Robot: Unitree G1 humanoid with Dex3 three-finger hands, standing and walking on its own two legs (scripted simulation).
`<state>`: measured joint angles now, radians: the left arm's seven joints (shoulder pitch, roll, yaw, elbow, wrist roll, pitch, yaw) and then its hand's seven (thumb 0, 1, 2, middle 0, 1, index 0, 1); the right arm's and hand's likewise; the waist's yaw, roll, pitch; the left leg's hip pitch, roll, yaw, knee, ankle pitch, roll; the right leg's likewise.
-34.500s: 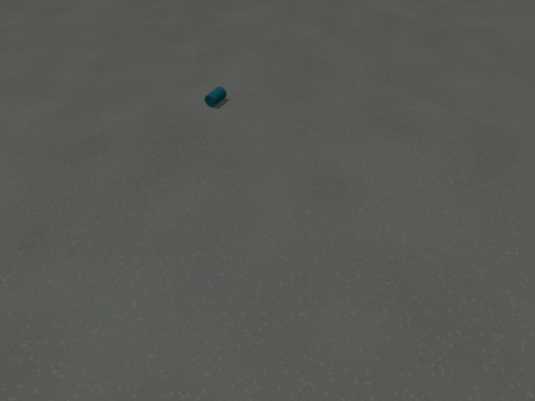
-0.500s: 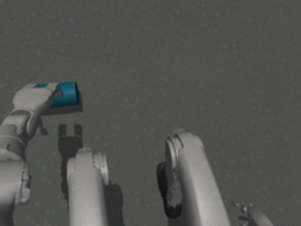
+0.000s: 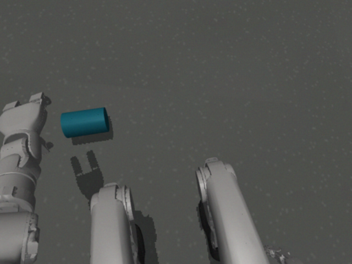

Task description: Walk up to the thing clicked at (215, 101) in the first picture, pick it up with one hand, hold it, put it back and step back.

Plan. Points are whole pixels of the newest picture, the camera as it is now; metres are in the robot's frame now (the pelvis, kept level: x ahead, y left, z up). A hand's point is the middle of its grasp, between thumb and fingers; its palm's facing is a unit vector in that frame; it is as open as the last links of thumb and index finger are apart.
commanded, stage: home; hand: left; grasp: from above
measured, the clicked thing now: (86, 122) +0.56 +0.23 -0.35
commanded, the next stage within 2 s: none
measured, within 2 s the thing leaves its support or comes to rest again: neither
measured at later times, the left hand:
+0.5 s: hand (16, 226) +0.27 +0.20 +0.09, palm faces -0.16 -0.83 -0.54, open 7.4 cm
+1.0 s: hand out of the picture +0.22 +0.17 +0.27, palm faces +0.15 -0.97 -0.21, open 7.4 cm
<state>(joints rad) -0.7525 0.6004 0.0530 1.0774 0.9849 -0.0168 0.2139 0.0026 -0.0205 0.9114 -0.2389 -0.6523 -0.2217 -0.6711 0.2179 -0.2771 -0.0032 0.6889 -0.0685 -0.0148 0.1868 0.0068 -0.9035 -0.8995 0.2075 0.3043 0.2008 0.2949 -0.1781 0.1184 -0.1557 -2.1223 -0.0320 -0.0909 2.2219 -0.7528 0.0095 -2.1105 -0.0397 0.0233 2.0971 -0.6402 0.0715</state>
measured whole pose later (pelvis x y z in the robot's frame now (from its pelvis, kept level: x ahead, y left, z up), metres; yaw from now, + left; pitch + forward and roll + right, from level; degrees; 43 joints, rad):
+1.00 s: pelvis +0.07 -0.02 +0.31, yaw +5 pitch +12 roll -2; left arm 0.52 0.21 0.05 -0.17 -0.08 0.49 0.05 0.01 0.91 0.90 -0.20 -0.30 -0.20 -0.30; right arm 0.34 -0.23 0.03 0.51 0.03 -0.19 -0.18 0.02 -0.91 -0.90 0.21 0.30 0.20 0.29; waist -0.06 0.07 -0.20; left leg -0.74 0.03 -0.08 1.05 -0.52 -0.03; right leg -0.74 -0.03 -0.04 0.98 -0.44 0.03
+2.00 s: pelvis +0.06 -0.02 +0.32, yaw +5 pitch +9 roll -2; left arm 0.50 0.23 0.03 -0.14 -0.05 0.47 0.01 0.01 0.91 0.90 -0.20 -0.30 -0.20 -0.30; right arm 0.29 -0.22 0.03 0.55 0.01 -0.26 -0.18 0.02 -0.90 -0.90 0.21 0.30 0.20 0.29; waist -0.04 0.05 -0.15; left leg -0.68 0.03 -0.07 1.02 -0.50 -0.02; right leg -0.68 -0.03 -0.04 0.94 -0.42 0.04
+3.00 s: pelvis +0.07 -0.01 +0.31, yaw +5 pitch +10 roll -3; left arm 0.51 0.23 0.03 -0.15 -0.06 0.46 0.02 0.01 0.91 0.90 -0.20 -0.30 -0.20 -0.30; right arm 0.29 -0.22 0.02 0.54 0.01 -0.24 -0.17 0.02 -0.90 -0.90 0.21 0.30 0.20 0.29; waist -0.04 0.05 -0.16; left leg -0.68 0.03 -0.07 1.03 -0.53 -0.02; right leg -0.68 -0.03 -0.04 0.95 -0.44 0.04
